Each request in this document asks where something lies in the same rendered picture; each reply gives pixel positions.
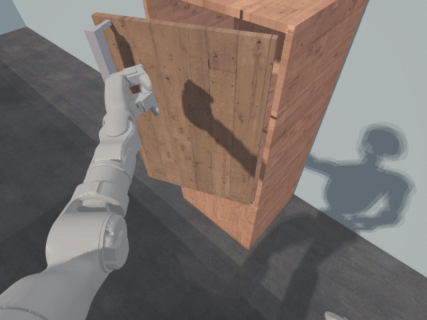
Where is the left robot upper arm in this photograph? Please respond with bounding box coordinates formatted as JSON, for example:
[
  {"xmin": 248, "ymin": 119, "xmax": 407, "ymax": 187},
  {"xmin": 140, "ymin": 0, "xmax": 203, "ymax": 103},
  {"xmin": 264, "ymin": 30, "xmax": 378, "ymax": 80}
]
[{"xmin": 0, "ymin": 211, "xmax": 129, "ymax": 320}]

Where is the robot left forearm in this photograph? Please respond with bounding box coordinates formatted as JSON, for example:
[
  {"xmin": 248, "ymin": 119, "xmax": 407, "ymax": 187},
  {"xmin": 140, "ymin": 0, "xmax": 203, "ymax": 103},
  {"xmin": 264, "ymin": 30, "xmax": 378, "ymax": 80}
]
[{"xmin": 45, "ymin": 109, "xmax": 141, "ymax": 264}]

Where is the cupboard door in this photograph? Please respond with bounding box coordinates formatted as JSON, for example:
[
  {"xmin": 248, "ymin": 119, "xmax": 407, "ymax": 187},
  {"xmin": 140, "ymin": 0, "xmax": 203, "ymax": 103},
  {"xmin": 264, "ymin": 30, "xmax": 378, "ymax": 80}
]
[{"xmin": 91, "ymin": 12, "xmax": 278, "ymax": 205}]

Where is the robot left hand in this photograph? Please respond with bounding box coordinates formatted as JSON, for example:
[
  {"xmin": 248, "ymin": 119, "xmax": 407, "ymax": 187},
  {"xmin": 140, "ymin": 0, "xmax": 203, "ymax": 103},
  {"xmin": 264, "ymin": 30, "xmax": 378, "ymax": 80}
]
[{"xmin": 105, "ymin": 64, "xmax": 160, "ymax": 119}]

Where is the handle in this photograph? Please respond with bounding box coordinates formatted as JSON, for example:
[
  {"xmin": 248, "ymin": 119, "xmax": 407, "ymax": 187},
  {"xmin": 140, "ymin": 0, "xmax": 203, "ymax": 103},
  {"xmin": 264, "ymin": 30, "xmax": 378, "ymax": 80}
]
[{"xmin": 84, "ymin": 19, "xmax": 130, "ymax": 88}]

